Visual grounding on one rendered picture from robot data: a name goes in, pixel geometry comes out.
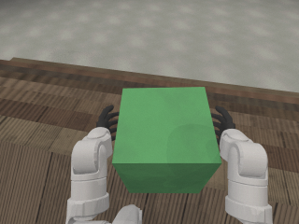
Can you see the right robot forearm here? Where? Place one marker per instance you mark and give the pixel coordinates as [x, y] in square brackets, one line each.
[247, 173]

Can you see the robot left hand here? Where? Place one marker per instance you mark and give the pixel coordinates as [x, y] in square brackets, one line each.
[103, 120]

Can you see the carton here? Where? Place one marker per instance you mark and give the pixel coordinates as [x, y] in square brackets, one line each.
[165, 140]

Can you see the left robot forearm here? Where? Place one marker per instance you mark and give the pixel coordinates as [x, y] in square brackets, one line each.
[89, 196]

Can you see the robot right hand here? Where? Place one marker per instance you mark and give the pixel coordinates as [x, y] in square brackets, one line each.
[225, 121]

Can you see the left robot thigh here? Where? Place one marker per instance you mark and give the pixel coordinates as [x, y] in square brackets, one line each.
[129, 214]

